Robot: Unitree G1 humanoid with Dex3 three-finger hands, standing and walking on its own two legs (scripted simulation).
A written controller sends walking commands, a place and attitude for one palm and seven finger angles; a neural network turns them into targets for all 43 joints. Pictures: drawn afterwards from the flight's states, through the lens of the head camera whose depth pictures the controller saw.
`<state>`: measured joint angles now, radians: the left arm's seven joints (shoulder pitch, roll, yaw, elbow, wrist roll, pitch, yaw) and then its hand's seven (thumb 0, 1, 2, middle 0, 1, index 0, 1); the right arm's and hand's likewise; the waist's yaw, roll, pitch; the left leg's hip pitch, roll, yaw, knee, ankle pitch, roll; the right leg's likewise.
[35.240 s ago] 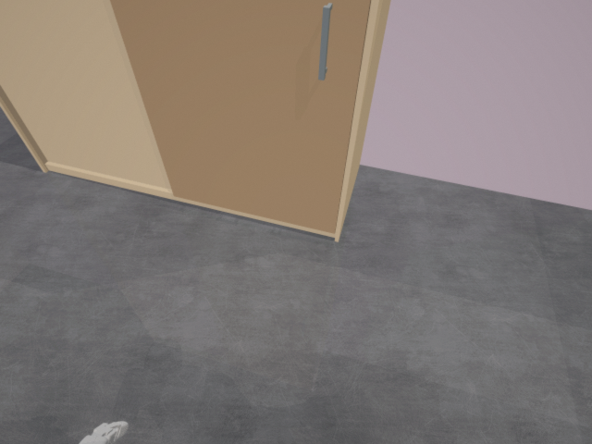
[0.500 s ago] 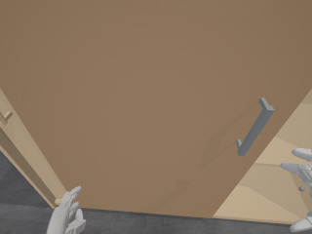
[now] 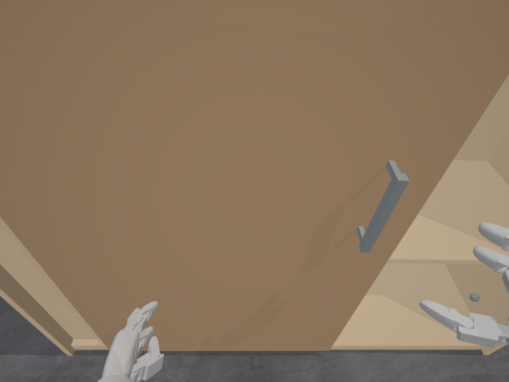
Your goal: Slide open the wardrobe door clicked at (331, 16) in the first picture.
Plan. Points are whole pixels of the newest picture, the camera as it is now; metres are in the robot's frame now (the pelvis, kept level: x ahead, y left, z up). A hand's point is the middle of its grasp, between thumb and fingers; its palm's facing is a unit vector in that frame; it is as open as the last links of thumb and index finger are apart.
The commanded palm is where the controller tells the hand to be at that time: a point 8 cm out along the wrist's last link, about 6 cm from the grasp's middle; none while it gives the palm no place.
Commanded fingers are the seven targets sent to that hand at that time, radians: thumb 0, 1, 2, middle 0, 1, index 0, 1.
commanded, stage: draw the hand back to the body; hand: right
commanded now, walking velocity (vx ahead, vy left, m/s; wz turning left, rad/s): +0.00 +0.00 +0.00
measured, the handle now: (377, 209) +0.38 -0.22 +0.09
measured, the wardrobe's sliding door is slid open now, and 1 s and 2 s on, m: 0.62 0.62 0.62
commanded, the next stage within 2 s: step back with the hand held close in 0.74 s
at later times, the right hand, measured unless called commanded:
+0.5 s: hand (469, 268) +0.21 -0.25 +0.17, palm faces +0.46 +0.80 -0.40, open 7.8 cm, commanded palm +0.17 -0.28 +0.18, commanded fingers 0.00 -0.90 -0.90 0.20 0.30 0.20 0.30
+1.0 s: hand (479, 266) +0.21 -0.26 +0.18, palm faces +0.45 +0.79 -0.41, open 7.4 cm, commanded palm +0.15 -0.28 +0.19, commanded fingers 0.00 -0.90 -0.90 0.20 0.30 0.20 0.30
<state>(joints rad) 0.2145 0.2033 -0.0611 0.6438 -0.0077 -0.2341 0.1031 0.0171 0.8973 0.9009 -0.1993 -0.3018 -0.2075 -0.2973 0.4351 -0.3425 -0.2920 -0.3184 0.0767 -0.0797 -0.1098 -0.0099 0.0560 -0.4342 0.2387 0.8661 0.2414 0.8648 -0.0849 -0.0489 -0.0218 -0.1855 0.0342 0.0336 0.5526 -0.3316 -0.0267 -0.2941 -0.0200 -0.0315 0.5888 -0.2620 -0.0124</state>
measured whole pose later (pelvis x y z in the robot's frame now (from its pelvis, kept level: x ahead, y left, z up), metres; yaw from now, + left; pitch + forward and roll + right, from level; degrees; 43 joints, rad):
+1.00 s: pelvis +0.00 +0.01 +0.01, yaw +2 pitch -2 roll +1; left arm 0.15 0.23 -0.02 0.63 0.00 -0.08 0.08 0.02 0.90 0.90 -0.20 -0.30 -0.21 -0.30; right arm 0.42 -0.36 -0.40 -0.39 0.06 -0.14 -0.10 0.01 -0.89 -0.90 0.21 0.31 0.21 0.30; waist -0.07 -0.05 0.02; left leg -0.11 -0.01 0.02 0.41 -0.26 -0.01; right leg -0.23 -0.06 -0.04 0.49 -0.22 0.01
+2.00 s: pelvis -0.23 -0.04 -0.01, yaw +0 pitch -2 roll +4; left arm 0.21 0.19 0.01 0.68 -0.01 -0.13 0.04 0.02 0.90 0.90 -0.20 -0.30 -0.21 -0.30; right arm 0.51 -0.44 -0.44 -0.59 0.05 -0.25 -0.12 0.01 -0.89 -0.90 0.21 0.31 0.21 0.30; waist -0.05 -0.01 0.03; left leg -0.15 -0.04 0.08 0.59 -0.38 0.02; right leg -0.68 0.01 -0.02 1.07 -0.36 0.04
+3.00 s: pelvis -0.27 -0.08 +0.00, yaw +1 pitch +1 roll +1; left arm 0.24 0.17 -0.01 0.65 -0.01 -0.13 0.03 0.01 0.90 0.90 -0.20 -0.30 -0.21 -0.30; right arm 0.53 -0.45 -0.47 -0.47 0.03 -0.24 -0.14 0.01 -0.89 -0.90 0.21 0.31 0.21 0.30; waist -0.01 -0.03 0.03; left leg -0.26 -0.02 0.05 0.55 -0.30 0.02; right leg -0.39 -0.04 -0.03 0.80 -0.41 -0.01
